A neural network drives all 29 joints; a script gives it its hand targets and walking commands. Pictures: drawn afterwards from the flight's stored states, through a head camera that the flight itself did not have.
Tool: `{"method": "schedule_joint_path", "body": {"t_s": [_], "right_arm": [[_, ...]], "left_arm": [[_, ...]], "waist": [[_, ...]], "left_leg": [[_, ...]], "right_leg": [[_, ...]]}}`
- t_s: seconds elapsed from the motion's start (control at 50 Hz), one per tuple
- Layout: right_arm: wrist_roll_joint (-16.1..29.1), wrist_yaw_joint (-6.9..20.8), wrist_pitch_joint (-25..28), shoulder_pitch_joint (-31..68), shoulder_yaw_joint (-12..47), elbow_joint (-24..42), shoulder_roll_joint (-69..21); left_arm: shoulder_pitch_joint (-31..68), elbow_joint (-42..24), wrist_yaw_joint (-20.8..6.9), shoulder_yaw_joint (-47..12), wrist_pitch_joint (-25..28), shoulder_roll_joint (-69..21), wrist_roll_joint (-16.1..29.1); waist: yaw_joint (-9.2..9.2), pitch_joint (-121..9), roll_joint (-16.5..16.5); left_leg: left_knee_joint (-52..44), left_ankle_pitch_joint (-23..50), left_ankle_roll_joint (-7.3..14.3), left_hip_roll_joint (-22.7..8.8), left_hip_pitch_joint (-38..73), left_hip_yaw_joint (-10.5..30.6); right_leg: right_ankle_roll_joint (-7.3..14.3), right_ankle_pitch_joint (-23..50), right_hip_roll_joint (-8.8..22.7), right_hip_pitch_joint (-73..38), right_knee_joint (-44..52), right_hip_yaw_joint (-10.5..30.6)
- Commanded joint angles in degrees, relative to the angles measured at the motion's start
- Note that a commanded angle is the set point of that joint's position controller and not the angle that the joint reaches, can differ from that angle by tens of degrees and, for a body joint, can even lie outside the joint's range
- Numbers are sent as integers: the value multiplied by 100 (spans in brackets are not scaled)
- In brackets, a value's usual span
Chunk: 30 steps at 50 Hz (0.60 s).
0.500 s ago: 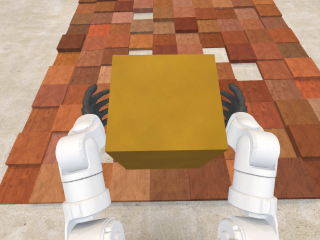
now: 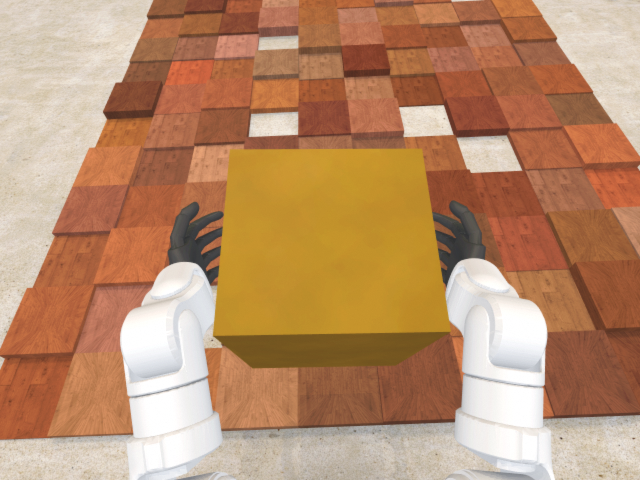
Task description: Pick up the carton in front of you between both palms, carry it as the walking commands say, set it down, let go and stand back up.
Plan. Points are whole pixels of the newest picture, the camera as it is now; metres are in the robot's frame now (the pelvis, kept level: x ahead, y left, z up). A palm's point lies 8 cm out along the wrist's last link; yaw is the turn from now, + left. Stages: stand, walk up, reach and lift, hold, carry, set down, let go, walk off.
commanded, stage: carry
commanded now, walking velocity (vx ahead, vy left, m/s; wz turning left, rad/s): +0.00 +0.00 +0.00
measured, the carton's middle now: (325, 273) +0.35 -0.01 +0.03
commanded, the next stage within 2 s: none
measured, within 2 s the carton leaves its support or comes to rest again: neither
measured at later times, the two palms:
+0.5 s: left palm (169, 278) +0.33 +0.17 +0.09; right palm (444, 257) +0.33 -0.14 +0.09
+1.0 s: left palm (163, 299) +0.30 +0.16 +0.10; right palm (454, 281) +0.30 -0.14 +0.09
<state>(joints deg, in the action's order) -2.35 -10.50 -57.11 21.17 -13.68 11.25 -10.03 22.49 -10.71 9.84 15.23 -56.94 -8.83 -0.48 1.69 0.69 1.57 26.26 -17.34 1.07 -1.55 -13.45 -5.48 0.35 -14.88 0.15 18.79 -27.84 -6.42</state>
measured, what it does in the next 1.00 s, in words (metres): stands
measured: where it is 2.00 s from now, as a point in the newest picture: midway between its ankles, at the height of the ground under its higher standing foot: outside the picture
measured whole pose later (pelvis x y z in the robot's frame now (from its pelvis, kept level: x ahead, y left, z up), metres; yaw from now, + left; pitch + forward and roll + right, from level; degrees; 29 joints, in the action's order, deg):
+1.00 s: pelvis -0.02 +0.01 -0.01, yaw +1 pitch +2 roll +0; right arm -3.9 -11.1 -58.7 23.8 -16.4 0.4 -8.9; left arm 25.3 0.7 10.2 16.7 -58.0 -8.8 -3.7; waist -0.6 -4.8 1.0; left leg 30.7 -19.8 0.6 -1.2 -13.0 -5.0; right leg 2.2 -15.2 1.0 18.2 -31.2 -7.1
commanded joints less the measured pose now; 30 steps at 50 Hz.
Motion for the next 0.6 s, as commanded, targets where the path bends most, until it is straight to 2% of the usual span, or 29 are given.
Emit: {"method": "schedule_joint_path", "body": {"t_s": [0.0, 0.02, 0.04, 0.06, 0.08, 0.1, 0.12, 0.14, 0.16, 0.18, 0.2, 0.22, 0.24, 0.26, 0.28, 0.3, 0.32, 0.34, 0.36, 0.38, 0.4, 0.42, 0.44, 0.46, 0.48, 0.5, 0.52, 0.56, 0.58], "right_arm": [[1009, 2, 112, 2936, 3842, 328, -3851], [980, 29, 159, 3309, 3783, 520, -3919], [901, 10, 96, 3297, 3729, 363, -3716], [848, 4, 28, 3361, 3833, 282, -3805], [1038, 42, -13, 3269, 3766, 30, -3967], [940, 19, 2, 3357, 3664, 82, -4071], [852, -36, -12, 3297, 3592, -123, -4043], [748, -31, 6, 3293, 3457, -158, -3901], [784, -70, 46, 3435, 3581, -69, -4069], [773, -64, 32, 3275, 3425, -176, -3951], [612, -81, 18, 3242, 3433, -293, -3920], [826, -51, 24, 3257, 3392, -302, -4121], [498, -107, -15, 3070, 3090, -588, -3979], [578, -88, 83, 3157, 3157, -319, -3922], [577, -104, 30, 3229, 3203, -329, -3942], [340, -144, -39, 2989, 3157, -530, -3828], [508, -137, -24, 3171, 3155, -267, -3814], [526, -101, -37, 3311, 3162, -333, -4053], [463, -98, -26, 3323, 3135, -479, -4031], [572, -96, -6, 3335, 3161, -464, -3919], [570, -82, 23, 3458, 3218, -371, -3979], [605, -68, 36, 3465, 3217, -296, -4043], [679, -56, 73, 3564, 3340, -146, -4035], [594, -49, 23, 3407, 3173, -464, -4003], [637, -40, 32, 3458, 3345, -355, -4001], [648, -36, -4, 3557, 3275, -540, -4134], [705, -13, 38, 3356, 3223, -313, -4009], [566, -84, 20, 3537, 3125, -377, -3890], [594, -74, -13, 3486, 3151, -532, -4004]], "left_arm": [[2314, -11, 34, -3431, 36, -3760, 439], [2481, 177, 44, -3341, 78, -3724, 333], [2306, 255, -3, -3222, 65, -3693, 278], [2401, 337, -1, -3118, 20, -3675, 168], [2559, 130, -35, -3392, -6, -3785, 332], [2875, 100, -68, -3278, 10, -3891, 543], [2896, 63, -59, -3423, 19, -4008, 592], [3090, 269, -72, -3420, 7, -3952, 529], [2960, 165, -55, -3391, 38, -4032, 554], [2998, 298, -74, -3508, -5, -4053, 658], [3025, 200, -39, -3519, 5, -4019, 568], [3147, 199, -17, -3456, 21, -4005, 683], [3488, -1, -27, -3560, 55, -4205, 761], [3305, 312, -36, -3708, 12, -4262, 880], [3284, 219, -50, -3630, 50, -4205, 840], [3326, 338, -45, -3516, -18, -4039, 676], [3110, 485, -41, -3512, -32, -4209, 814], [3423, 221, -43, -3647, 15, -4276, 843], [3525, 410, -14, -3518, 5, -4243, 720], [3285, 663, 35, -3440, -28, -4285, 688], [3246, 461, 36, -3455, 6, -4296, 587], [3403, 498, 14, -3400, 1, -4305, 692], [3510, 422, -1, -3528, 16, -4492, 774], [3476, 466, 5, -3501, 26, -4267, 663], [3256, 617, -19, -3443, -20, -4292, 614], [3475, 553, 1, -3394, -23, -4387, 600], [3386, 535, 5, -3535, -47, -4304, 682], [3368, 676, 42, -3403, -26, -4345, 632], [3410, 698, 21, -3282, -16, -4115, 541]], "waist": [[-130, -3039, 137], [-224, -3015, -762], [-395, -2917, -1122], [-254, -2598, -1192], [-232, -2621, -770], [-198, -2684, -619], [-263, -2777, -527], [-200, -2773, -290], [-307, -2810, -409], [-262, -2753, -448], [-325, -2695, -39], [-290, -2730, -405], [-243, -2728, -198], [-224, -2902, -60], [-248, -2917, -357], [-290, -2782, -618], [-313, -2876, -422], [-302, -2771, -203], [-258, -2661, -314], [-199, -2633, 83], [-259, -2725, 228], [-217, -2744, -94], [-230, -2847, -80], [-286, -2827, -191], [-244, -2691, 178], [-284, -2620, 169], [-178, -2819, 157], [-269, -2391, 22], [-220, -2504, -351]], "left_leg": [[490, 2187, 96, -694, 288, 429], [462, 774, -39, -385, -19, 287], [487, -263, -144, -340, -317, 246], [305, -216, -137, -296, -61, 258], [212, 279, -146, -335, 234, 284], [353, 1414, -130, -396, 502, 308], [539, 1565, -110, -425, 588, 294], [472, 2111, -94, -510, 645, 311], [494, 2374, -126, -523, 633, 406], [478, 2518, -82, -601, 543, 409], [564, 2527, -96, -596, 718, 380], [612, 2650, -33, -545, 714, 334], [708, 2607, -50, -568, 717, 335], [669, 2117, -90, -430, 564, 253], [556, 1873, -77, -400, 577, 296], [648, 1897, -90, -506, 516, 367], [621, 2171, -26, -506, 600, 359], [501, 2108, 18, -593, 524, 393], [407, 2226, -44, -543, 656, 415], [590, 2502, -28, -671, 697, 445], [409, 2877, -34, -640, 677, 492], [509, 3030, 31, -752, 785, 469], [512, 3242, 23, -700, 829, 543], [508, 3114, 38, -731, 765, 541], [523, 3288, 13, -806, 815, 498], [469, 2901, 9, -708, 628, 505], [401, 2683, 13, -658, 654, 578], [296, 2627, 21, -659, 622, 536], [372, 2654, 45, -643, 478, 565]], "right_leg": [[318, 3911, 895, -2292, 172, 697], [594, 5310, 1262, -2563, -298, 791], [690, 5262, 1503, -2670, -91, 1133], [654, 4625, 1461, -2048, 16, 1073], [674, 4085, 1289, -1665, -25, 993], [541, 4584, 1148, -1509, -308, 736], [438, 4670, 1143, -1602, -384, 809], [441, 4567, 1108, -1494, -555, 747], [444, 4333, 950, -1432, -553, 541], [339, 3632, 853, -1511, -552, 469], [399, 3483, 816, -1185, -468, 635], [378, 3847, 873, -1149, -578, 544], [386, 4162, 874, -1199, -478, 610], [393, 4470, 1040, -1534, -618, 703], [337, 4426, 983, -1528, -515, 698], [361, 4174, 925, -1415, -545, 604], [413, 4243, 968, -1389, -581, 677], [377, 3809, 969, -1365, -512, 634], [357, 3412, 922, -1171, -426, 560], [310, 3394, 895, -1174, -417, 574], [313, 3067, 882, -1212, -488, 541], [271, 2740, 814, -1187, -465, 517], [250, 2788, 792, -1274, -560, 425], [287, 2637, 791, -1223, -548, 429], [281, 2329, 711, -1057, -473, 432], [279, 2314, 709, -1079, -381, 484], [315, 2446, 797, -1210, -619, 512], [291, 2187, 792, -979, -407, 561], [297, 2681, 779, -1223, -487, 494]]}}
